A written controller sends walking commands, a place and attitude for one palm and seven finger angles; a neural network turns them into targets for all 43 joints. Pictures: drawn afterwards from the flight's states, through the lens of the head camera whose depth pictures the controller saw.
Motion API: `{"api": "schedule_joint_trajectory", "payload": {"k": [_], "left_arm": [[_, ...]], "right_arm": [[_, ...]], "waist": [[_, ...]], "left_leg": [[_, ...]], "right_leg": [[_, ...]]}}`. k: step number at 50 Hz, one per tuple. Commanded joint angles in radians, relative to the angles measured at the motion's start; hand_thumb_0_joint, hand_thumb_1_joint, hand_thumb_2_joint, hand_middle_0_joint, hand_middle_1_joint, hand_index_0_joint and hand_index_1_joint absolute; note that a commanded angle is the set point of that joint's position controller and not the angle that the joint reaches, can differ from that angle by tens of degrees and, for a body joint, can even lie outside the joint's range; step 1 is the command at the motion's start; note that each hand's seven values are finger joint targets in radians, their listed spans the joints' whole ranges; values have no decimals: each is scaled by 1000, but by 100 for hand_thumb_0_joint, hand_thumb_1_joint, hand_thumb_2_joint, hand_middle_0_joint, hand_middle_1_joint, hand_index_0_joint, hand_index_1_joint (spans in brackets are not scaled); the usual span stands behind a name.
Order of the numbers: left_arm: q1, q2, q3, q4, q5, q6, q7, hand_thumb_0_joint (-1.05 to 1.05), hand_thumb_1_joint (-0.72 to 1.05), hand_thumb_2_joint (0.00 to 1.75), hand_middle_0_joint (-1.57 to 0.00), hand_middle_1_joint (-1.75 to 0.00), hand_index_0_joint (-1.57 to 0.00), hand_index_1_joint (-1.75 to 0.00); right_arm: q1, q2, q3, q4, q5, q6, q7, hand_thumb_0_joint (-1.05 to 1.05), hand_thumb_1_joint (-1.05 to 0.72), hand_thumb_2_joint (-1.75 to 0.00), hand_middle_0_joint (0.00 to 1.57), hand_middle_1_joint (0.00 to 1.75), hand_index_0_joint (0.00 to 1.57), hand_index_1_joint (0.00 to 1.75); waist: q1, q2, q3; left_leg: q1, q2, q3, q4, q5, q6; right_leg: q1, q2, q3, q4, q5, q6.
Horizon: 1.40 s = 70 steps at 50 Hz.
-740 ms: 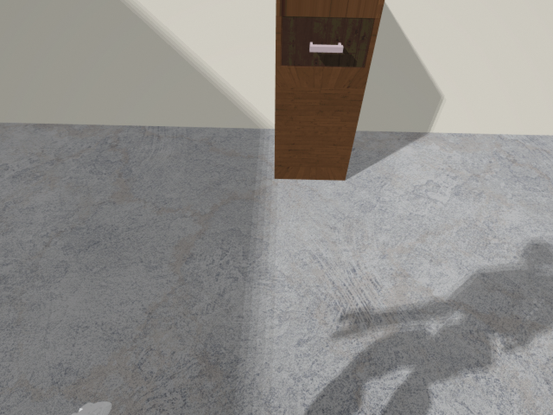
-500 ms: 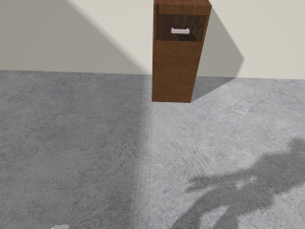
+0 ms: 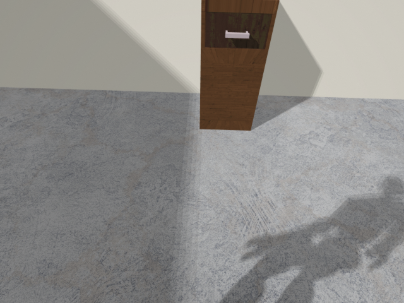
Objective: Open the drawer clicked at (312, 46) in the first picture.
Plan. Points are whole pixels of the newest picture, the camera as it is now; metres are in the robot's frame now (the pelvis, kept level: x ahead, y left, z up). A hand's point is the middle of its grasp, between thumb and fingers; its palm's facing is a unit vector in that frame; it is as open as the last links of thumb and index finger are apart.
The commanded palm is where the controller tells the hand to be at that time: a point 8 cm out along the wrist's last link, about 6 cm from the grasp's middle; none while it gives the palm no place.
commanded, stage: stand and wait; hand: left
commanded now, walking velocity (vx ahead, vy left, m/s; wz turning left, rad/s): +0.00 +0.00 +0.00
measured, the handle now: (237, 33) +1.41 -0.12 -0.05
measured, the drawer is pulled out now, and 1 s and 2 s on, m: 0.00 0.00 0.00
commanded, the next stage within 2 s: look at it before walking up in 0.12 s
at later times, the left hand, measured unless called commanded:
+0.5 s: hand out of the picture +0.09 +0.25 -0.15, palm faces -0.04 -0.94 -0.33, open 7.4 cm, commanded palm none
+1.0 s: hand out of the picture +0.07 +0.22 -0.17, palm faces -0.07 -0.96 -0.28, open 7.4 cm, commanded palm none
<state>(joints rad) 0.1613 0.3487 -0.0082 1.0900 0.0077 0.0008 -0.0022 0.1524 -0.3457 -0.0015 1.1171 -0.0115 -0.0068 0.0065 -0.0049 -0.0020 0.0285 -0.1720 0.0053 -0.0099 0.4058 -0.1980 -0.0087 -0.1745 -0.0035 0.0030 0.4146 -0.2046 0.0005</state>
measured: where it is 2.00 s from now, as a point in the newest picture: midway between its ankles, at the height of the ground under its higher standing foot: (220, 288)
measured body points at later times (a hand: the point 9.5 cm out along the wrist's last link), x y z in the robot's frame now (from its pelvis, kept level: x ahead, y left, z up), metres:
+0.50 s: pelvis +0.01 +0.00 +0.00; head +0.01 +0.00 +0.45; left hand +0.09 +0.29 -0.13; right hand +0.08 -0.30 -0.13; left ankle +0.02 +0.13 -0.74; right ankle +0.01 -0.12 -0.74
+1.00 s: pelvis +0.03 +0.00 -0.01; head +0.02 +0.00 +0.44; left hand +0.08 +0.27 -0.15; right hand +0.08 -0.28 -0.14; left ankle +0.02 +0.13 -0.74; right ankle +0.01 -0.12 -0.74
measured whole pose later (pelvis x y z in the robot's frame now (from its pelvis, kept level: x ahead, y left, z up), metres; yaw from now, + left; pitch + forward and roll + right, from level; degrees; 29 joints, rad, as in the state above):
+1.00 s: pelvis +0.03 +0.00 -0.01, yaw -4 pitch -1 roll +0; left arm 0.25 0.29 0.01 1.05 0.02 0.03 -0.02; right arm 0.17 -0.29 -0.01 1.07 -0.02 0.00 0.00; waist 0.02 0.00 0.00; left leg -0.17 0.04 0.05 0.48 -0.29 -0.01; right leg -0.21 0.03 0.07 0.50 -0.29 -0.01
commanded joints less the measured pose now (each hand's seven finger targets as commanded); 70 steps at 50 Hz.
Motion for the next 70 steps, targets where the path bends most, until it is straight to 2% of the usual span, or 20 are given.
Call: {"api": "schedule_joint_trajectory", "payload": {"k": [1,9,28,40,42,43,47,50,52,54,55,56,57,58,59,60,61,63,65,70], "left_arm": [[-56,200,41,-63,3,-24,11,0,90,90,-20,-30,-20,-30],[-61,201,41,-64,5,-24,11,0,90,90,-20,-30,-20,-30],[-63,199,42,-67,5,-30,14,0,90,90,-20,-30,-20,-30],[-65,202,41,-62,5,-29,12,0,90,90,-20,-30,-20,-30],[-12,110,25,-43,3,-11,13,0,90,90,-20,-30,-20,-30],[15,87,24,-44,6,1,12,0,90,90,-20,-30,-20,-30],[53,91,48,-97,14,21,-11,0,90,90,-20,-30,-20,-30],[86,58,61,-140,16,9,-22,0,90,90,-20,-30,-20,-30],[88,9,65,-163,13,-5,-29,0,90,90,-20,-30,-20,-30],[52,-12,70,-186,13,-14,-36,0,90,90,-20,-30,-20,-30],[83,-26,75,-178,14,-19,-39,0,90,90,-20,-30,-20,-30],[179,-34,79,-147,17,-22,-39,0,90,90,-20,-30,-20,-30],[316,21,94,-103,21,-33,-33,0,90,90,-20,-30,-20,-30],[455,142,119,-68,17,-46,-10,0,90,90,-20,-30,-20,-30],[481,109,109,-64,3,-48,9,0,90,90,-20,-30,-20,-30],[427,78,101,-75,9,-47,11,0,90,90,-20,-30,-20,-30],[372,50,92,-91,12,-49,13,0,90,90,-20,-30,-20,-30],[306,24,90,-113,18,-58,15,0,90,90,-20,-30,-20,-30],[307,12,91,-111,18,-64,13,0,90,90,-20,-30,-20,-30],[317,8,95,-99,20,-70,15,0,90,90,-20,-30,-20,-30]], "right_arm": [[-66,-199,-39,-72,1,-27,-16,0,-90,-90,20,30,20,30],[-67,-197,-39,-71,1,-25,-14,0,-90,-90,20,30,20,30],[-87,-197,-38,-71,4,-28,-17,0,-90,-90,20,30,20,30],[-91,-199,-35,-71,3,-26,-17,0,-90,-90,20,30,20,30],[-42,-105,-15,-52,-4,-14,-16,0,-90,-90,20,30,20,30],[-13,-79,-13,-50,-6,-6,-16,0,-90,-90,20,30,20,30],[22,-105,-40,-90,-12,3,-16,0,-90,-90,20,30,20,30],[69,-130,-63,-114,-8,-9,-20,0,-90,-90,20,30,20,30],[102,-149,-78,-121,-5,-26,-24,0,-90,-90,20,30,20,30],[125,-126,-82,-120,-8,-35,-24,0,-90,-90,20,30,20,30],[116,-111,-79,-121,-11,-37,-25,0,-90,-90,20,30,20,30],[79,-99,-75,-129,-12,-35,-24,0,-90,-90,20,30,20,30],[48,-52,-66,-153,-6,-35,-19,0,-90,-90,20,30,20,30],[-36,26,-46,-222,0,-42,-9,0,-90,-90,20,30,20,30],[-127,-20,-51,-248,-4,-50,-15,0,-90,-90,20,30,20,30],[-142,8,-55,-248,-2,-52,-13,0,-90,-90,20,30,20,30],[-114,16,-56,-237,-9,-51,-10,0,-90,-90,20,30,20,30],[-56,40,-61,-211,-11,-43,-2,0,-90,-90,20,30,20,30],[-49,62,-65,-217,-9,-33,3,0,-90,-90,20,30,20,30],[-108,85,-69,-267,-5,-34,16,0,-90,-90,20,30,20,30]], "waist": [[7,-8,-35],[5,-4,-33],[7,-5,-70],[6,-9,-52],[7,-8,-69],[7,-10,-58],[6,4,86],[-1,68,79],[-6,178,48],[-17,175,62],[4,152,54],[56,115,31],[114,-85,-13],[156,-416,-7],[174,-254,39],[133,-132,88],[96,-64,84],[48,-44,45],[39,-70,37],[45,-114,37]], "left_leg": [[-5,105,-100,-84,30,39],[-4,103,-97,-87,17,37],[50,113,-86,-77,142,34],[52,113,-84,-95,120,32],[70,112,-48,-62,52,14],[63,111,-32,-45,-41,11],[-30,130,-41,-49,-356,33],[25,213,-124,-71,-425,85],[91,332,-196,-110,-304,149],[98,367,-142,-70,-94,172],[44,349,-78,-1,-19,149],[-54,294,20,138,-7,99],[-253,188,142,447,-44,29],[-584,38,199,754,-390,-30],[-611,83,32,793,-353,-14],[-631,109,23,826,-290,-18],[-611,128,9,803,-237,-24],[-537,132,32,732,-168,-42],[-507,120,48,675,-109,-54],[-509,101,63,521,-15,-60]], "right_leg": [[-13,-115,111,-97,-20,-33],[-23,-113,118,-101,-35,-33],[27,-118,105,-89,140,-32],[24,-119,106,-108,118,-31],[9,-107,116,-96,43,-22],[-18,-100,130,-91,-55,-25],[-186,-49,178,-53,-333,-48],[-292,13,134,109,-319,-48],[-335,41,8,296,-227,-27],[-348,-9,-35,337,-296,-13],[-258,-16,-51,280,-274,-17],[-87,3,-80,172,-180,-29],[140,-81,114,5,-137,-80],[282,-351,596,-163,28,-191],[220,-351,651,-179,114,-235],[174,-344,614,-169,81,-273],[145,-321,543,-158,63,-267],[100,-268,420,-158,93,-238],[62,-226,355,-167,124,-219],[89,-181,305,-167,164,-190]]}}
